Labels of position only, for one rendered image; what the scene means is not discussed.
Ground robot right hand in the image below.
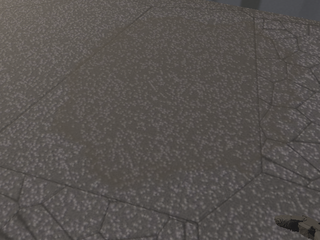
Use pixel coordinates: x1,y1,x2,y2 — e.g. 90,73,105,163
274,215,320,240

